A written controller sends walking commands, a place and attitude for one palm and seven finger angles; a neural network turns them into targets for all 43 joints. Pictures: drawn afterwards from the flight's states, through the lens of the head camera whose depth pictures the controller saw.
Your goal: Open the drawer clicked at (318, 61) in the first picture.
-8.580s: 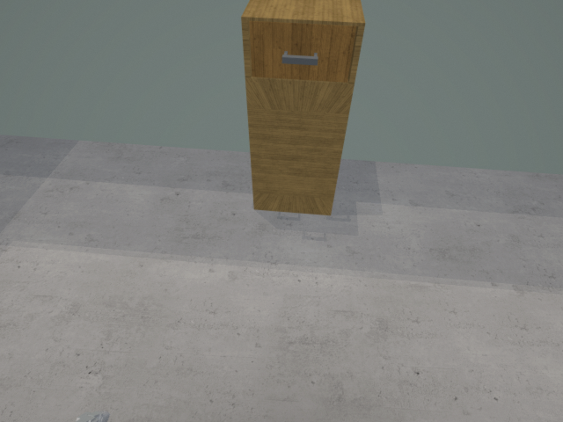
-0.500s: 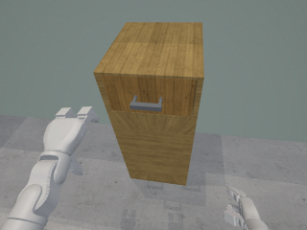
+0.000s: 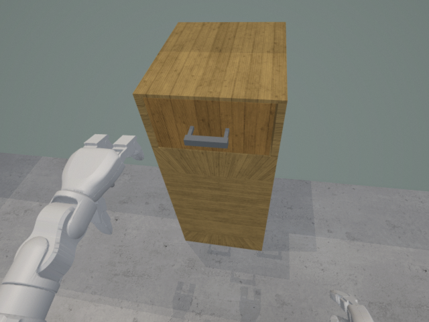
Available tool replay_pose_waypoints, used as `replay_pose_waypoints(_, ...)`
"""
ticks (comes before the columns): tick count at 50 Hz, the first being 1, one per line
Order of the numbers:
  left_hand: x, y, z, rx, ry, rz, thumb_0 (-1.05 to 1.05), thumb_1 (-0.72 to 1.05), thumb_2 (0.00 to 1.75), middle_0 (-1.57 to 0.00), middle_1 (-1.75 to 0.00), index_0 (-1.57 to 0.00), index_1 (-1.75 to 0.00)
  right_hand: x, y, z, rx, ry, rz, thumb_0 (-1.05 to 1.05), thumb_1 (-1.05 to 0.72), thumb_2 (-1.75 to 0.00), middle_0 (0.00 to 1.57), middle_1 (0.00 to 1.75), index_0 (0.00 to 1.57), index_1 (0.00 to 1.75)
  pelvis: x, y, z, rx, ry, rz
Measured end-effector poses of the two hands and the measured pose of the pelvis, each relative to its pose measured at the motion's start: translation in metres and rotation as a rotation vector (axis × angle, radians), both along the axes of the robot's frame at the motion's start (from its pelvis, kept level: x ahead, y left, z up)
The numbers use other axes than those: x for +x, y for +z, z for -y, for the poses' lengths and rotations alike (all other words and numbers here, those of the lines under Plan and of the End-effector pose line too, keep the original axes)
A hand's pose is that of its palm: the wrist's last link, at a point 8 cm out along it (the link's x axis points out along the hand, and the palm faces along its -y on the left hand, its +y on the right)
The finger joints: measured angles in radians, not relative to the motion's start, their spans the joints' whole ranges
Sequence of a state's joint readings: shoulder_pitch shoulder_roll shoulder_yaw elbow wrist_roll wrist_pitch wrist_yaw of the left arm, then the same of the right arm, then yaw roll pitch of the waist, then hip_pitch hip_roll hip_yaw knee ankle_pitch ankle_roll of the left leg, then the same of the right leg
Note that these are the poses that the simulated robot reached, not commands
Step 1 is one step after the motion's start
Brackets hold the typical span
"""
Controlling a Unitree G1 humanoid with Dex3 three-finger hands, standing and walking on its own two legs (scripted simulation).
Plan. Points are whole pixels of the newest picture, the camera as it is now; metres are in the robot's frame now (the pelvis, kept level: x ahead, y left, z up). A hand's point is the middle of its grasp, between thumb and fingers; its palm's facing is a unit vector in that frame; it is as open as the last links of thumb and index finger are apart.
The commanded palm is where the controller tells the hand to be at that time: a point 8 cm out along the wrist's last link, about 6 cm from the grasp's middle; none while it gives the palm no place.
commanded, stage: raise the hand with hooked fingers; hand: left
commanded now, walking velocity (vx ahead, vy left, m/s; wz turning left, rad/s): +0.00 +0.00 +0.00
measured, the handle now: (207, 136) +0.55 +0.10 +0.00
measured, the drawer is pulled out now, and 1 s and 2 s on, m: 0.00 0.00 0.00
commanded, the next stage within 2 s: move the hooked fingers above the handle in 0.06 s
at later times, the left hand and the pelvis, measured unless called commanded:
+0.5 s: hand (140, 172) +0.34 +0.19 +0.10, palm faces +0.06 -0.06 -1.00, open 13.8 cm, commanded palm +0.32 +0.21 +0.16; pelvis +0.00 -0.01 +0.00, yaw +0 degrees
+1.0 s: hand (167, 153) +0.41 +0.16 +0.08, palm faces +0.03 -0.04 -1.00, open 13.8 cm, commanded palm +0.39 +0.16 +0.14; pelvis +0.02 -0.01 +0.00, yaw +0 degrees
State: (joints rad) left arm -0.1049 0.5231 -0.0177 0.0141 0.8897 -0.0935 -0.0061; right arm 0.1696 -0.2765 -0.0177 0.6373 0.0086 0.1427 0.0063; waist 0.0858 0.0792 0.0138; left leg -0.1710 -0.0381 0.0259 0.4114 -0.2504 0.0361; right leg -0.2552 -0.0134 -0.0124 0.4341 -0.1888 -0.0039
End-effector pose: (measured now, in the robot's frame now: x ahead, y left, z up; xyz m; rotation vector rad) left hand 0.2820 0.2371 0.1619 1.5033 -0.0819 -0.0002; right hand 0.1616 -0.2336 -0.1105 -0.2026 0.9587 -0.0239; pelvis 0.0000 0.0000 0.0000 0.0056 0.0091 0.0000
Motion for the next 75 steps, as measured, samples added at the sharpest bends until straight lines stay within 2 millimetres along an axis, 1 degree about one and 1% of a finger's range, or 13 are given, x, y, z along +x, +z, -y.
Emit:
replay_pose_waypoints(5,-0.001,0.006,-0.002,0.009,0.029,0.044,0.00,-0.49,0.30,-0.32,-1.20,-0.32,-1.20,0.001,-0.001,0.002,0.008,-0.007,0.005,0.01,-0.91,-0.90,0.19,0.30,0.20,0.30,-0.002,0.000,0.003,0.002,0.002,0.001)
replay_pose_waypoints(11,0.003,0.006,0.001,0.013,0.067,0.012,0.00,-0.49,0.30,-0.32,-1.20,-0.32,-1.20,0.011,0.002,-0.003,0.033,0.000,0.044,0.01,-0.91,-0.90,0.19,0.30,0.20,0.30,-0.003,0.000,0.006,0.003,0.003,0.006)
replay_pose_waypoints(17,0.011,-0.004,0.020,0.008,0.015,-0.026,0.00,-0.49,0.30,-0.32,-1.20,-0.32,-1.20,0.021,0.006,-0.007,0.039,0.019,0.078,0.01,-0.91,-0.90,0.19,0.30,0.20,0.30,-0.003,0.000,0.009,0.004,0.010,0.001)
replay_pose_waypoints(21,0.023,-0.008,0.035,0.011,-0.029,-0.016,0.00,-0.49,0.30,-0.32,-1.20,-0.32,-1.20,0.022,0.005,-0.006,0.038,0.018,0.076,0.01,-0.90,-0.90,0.20,0.30,0.20,0.30,-0.003,0.000,0.012,0.006,0.011,-0.008)
replay_pose_waypoints(24,0.034,-0.007,0.040,0.014,-0.035,0.002,0.00,-0.49,0.30,-0.32,-1.20,-0.32,-1.20,0.019,0.003,-0.003,0.039,0.005,0.062,0.01,-0.90,-0.90,0.20,0.30,0.20,0.30,-0.001,-0.001,0.014,0.007,0.006,-0.016)
replay_pose_waypoints(32,0.061,-0.011,0.040,0.021,0.018,-0.024,0.00,-0.49,0.30,-0.32,-1.20,-0.32,-1.20,0.002,-0.004,0.012,0.024,-0.045,0.002,0.01,-0.90,-0.90,0.20,0.30,0.20,0.30,0.005,-0.001,0.016,0.008,-0.002,-0.038)
replay_pose_waypoints(39,0.074,-0.021,0.061,0.011,-0.052,-0.040,0.00,-0.49,0.30,-0.32,-1.20,-0.32,-1.20,-0.008,-0.010,0.023,0.002,-0.075,-0.042,0.01,-0.91,-0.90,0.19,0.30,0.20,0.30,0.011,-0.002,0.015,0.008,-0.003,-0.055)
replay_pose_waypoints(43,0.085,-0.025,0.070,0.012,-0.071,-0.022,0.00,-0.49,0.30,-0.32,-1.20,-0.32,-1.20,-0.011,-0.013,0.025,0.001,-0.092,-0.055,0.01,-0.91,-0.90,0.19,0.30,0.20,0.30,0.014,-0.003,0.015,0.010,-0.008,-0.068)
replay_pose_waypoints(51,0.111,-0.028,0.074,0.033,-0.018,-0.021,0.00,-0.49,0.30,-0.32,-1.20,-0.32,-1.20,-0.013,-0.016,0.022,0.015,-0.111,-0.070,0.01,-0.91,-0.90,0.19,0.30,0.20,0.30,0.018,-0.004,0.015,0.010,-0.008,-0.089)
replay_pose_waypoints(55,0.120,-0.028,0.084,0.031,-0.035,-0.031,0.00,-0.49,0.30,-0.32,-1.20,-0.32,-1.20,-0.013,-0.017,0.021,0.018,-0.116,-0.075,0.01,-0.91,-0.90,0.19,0.30,0.20,0.30,0.021,-0.005,0.014,0.010,-0.006,-0.096)
replay_pose_waypoints(62,0.138,-0.037,0.098,0.036,-0.054,-0.052,0.00,-0.49,0.30,-0.32,-1.20,-0.32,-1.20,-0.016,-0.019,0.022,0.008,-0.131,-0.090,0.00,-0.91,-0.90,0.20,0.30,0.20,0.30,0.023,-0.007,0.015,0.011,-0.007,-0.112)
replay_pose_waypoints(68,0.154,-0.038,0.103,0.047,-0.048,-0.038,0.00,-0.49,0.30,-0.32,-1.20,-0.32,-1.20,-0.029,-0.023,0.028,-0.001,-0.156,-0.120,0.00,-0.91,-0.90,0.20,0.30,0.20,0.30,0.025,-0.009,0.016,0.011,-0.008,-0.134)
replay_pose_waypoints(75,0.172,-0.044,0.117,0.055,-0.043,-0.054,0.00,-0.49,0.30,-0.32,-1.20,-0.32,-1.20,-0.052,-0.028,0.035,-0.015,-0.190,-0.180,0.00,-0.91,-0.90,0.20,0.30,0.20,0.30,0.024,-0.011,0.017,0.010,-0.006,-0.157)
